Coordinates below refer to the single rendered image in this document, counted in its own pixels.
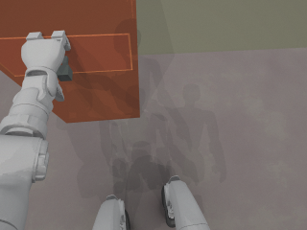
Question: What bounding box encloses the robot left upper arm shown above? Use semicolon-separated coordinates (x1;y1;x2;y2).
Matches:
0;134;50;230

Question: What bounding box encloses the right robot shin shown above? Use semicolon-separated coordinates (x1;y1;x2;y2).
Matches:
167;175;186;218

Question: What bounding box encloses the cabinet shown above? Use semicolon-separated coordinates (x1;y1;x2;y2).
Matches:
0;0;140;124

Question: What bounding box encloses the drawer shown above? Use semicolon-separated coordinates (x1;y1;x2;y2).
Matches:
0;33;131;76

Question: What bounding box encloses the robot left hand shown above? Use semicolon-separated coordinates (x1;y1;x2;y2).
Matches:
21;30;71;102

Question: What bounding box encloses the robot left forearm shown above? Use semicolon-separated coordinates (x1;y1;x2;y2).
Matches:
0;66;58;141

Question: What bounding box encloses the left robot thigh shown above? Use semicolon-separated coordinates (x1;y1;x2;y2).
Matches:
92;198;126;230

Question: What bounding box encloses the handle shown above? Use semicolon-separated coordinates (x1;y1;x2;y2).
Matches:
56;56;73;81

